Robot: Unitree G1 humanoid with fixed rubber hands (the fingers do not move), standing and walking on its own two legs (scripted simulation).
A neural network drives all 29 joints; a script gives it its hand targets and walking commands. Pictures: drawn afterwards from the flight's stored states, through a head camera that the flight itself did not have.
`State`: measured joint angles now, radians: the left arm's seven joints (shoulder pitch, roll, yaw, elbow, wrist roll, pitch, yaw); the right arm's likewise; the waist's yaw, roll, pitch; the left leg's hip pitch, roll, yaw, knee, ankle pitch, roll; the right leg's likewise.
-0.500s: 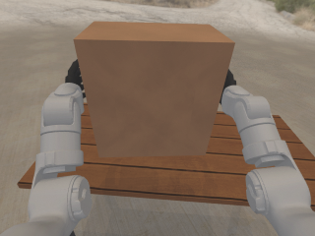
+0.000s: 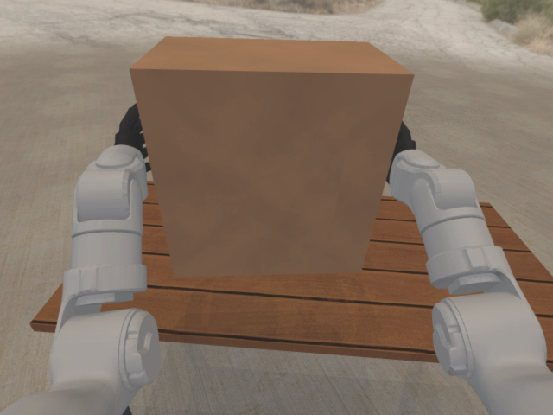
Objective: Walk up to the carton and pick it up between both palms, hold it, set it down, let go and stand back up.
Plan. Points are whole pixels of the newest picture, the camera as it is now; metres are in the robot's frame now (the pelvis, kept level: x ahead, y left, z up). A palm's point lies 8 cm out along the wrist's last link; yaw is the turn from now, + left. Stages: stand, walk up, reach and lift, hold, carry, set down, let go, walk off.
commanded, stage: hold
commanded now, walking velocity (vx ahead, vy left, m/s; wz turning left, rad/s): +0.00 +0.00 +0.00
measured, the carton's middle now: (269, 161) +0.38 -0.01 +0.27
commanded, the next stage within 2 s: set down in 1.94 s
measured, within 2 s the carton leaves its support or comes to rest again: neither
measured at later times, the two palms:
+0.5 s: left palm (129, 156) +0.37 +0.17 +0.28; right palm (399, 161) +0.36 -0.19 +0.28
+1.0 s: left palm (130, 157) +0.37 +0.17 +0.28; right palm (399, 161) +0.36 -0.19 +0.28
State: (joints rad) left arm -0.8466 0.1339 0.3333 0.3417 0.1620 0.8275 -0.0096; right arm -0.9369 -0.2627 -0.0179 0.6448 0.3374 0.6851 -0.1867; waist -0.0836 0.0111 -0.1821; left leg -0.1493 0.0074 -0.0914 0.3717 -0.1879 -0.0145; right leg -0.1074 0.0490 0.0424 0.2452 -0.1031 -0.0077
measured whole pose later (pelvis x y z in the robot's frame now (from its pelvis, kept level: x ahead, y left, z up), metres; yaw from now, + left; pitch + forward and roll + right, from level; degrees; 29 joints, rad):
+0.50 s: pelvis +0.00 +0.00 +0.00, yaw +0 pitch -2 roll -1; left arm -0.86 0.14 0.34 0.36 0.16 0.82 -0.01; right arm -0.95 -0.26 -0.02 0.65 0.33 0.69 -0.19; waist -0.08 0.01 -0.18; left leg -0.15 0.01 -0.09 0.37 -0.18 -0.02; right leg -0.11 0.05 0.04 0.25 -0.10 -0.01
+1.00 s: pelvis +0.00 +0.00 +0.00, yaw +0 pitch -2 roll -1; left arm -0.86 0.14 0.34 0.36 0.16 0.82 -0.01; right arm -0.95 -0.26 -0.02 0.66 0.33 0.68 -0.19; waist -0.08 0.01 -0.19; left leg -0.16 0.01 -0.09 0.37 -0.18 -0.02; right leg -0.11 0.05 0.04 0.25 -0.10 -0.01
